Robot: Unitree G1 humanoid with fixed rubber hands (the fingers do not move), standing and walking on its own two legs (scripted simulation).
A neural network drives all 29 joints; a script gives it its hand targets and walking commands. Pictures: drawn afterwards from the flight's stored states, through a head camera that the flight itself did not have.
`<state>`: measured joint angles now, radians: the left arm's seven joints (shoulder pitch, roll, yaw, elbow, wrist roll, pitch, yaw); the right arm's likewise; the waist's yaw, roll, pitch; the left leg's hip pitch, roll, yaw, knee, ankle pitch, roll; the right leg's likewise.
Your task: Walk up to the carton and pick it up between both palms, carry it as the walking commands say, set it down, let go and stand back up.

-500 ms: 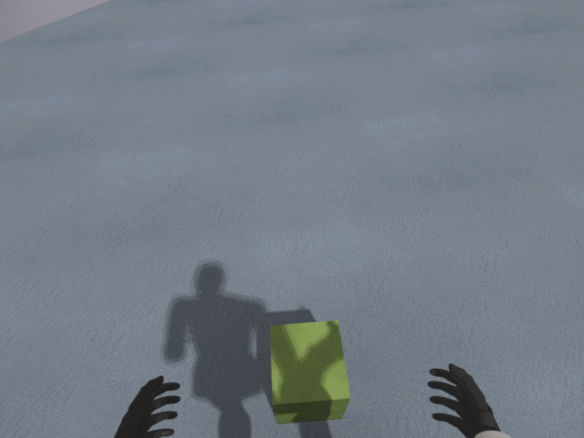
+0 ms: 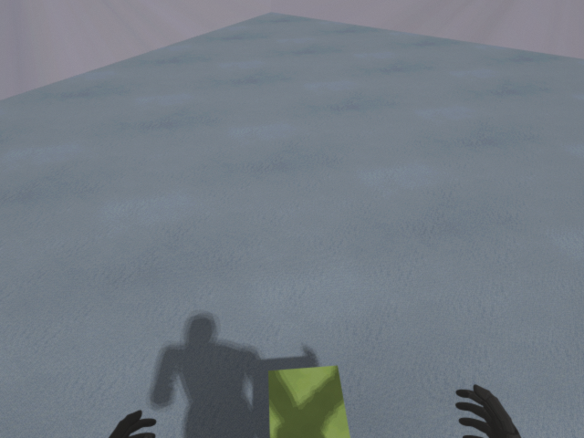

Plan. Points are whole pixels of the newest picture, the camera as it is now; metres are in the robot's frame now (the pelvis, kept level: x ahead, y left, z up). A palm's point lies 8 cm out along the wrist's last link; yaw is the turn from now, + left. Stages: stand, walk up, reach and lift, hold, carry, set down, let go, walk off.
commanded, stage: stand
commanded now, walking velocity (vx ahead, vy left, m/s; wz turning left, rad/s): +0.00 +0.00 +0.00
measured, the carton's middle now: (305, 423) +0.38 -0.03 -0.64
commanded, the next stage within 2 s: none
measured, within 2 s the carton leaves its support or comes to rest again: neither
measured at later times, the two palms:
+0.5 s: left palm out of the picture +0.12 +0.25 -0.08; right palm out of the picture +0.13 -0.28 -0.07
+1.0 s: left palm out of the picture +0.09 +0.24 -0.08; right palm out of the picture +0.10 -0.29 -0.07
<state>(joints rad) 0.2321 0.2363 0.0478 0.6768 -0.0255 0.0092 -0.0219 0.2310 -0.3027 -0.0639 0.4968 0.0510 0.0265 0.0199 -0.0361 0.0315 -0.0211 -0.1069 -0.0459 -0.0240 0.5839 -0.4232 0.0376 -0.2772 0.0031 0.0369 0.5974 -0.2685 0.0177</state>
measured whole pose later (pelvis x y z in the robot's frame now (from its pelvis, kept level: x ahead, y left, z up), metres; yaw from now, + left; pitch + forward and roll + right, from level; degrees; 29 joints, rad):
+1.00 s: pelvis -0.03 -0.01 +0.00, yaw +0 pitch -5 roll +0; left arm 0.25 0.24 0.05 0.76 -0.03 -0.02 -0.02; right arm 0.25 -0.31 -0.06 0.63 0.05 0.00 0.01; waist -0.04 0.03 -0.03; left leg -0.11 -0.05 -0.02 0.58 -0.39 0.03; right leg -0.28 0.00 0.04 0.60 -0.23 0.01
